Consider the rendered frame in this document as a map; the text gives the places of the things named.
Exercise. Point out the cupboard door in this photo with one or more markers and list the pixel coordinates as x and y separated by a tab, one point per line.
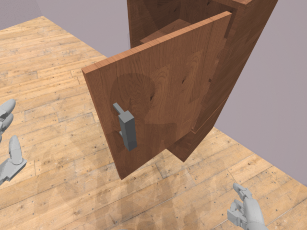
161	83

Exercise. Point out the right robot hand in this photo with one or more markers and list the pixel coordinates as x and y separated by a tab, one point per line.
249	211

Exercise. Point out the left robot hand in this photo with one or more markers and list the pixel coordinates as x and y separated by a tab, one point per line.
13	165

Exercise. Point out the handle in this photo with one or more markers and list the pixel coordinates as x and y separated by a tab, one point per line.
127	124

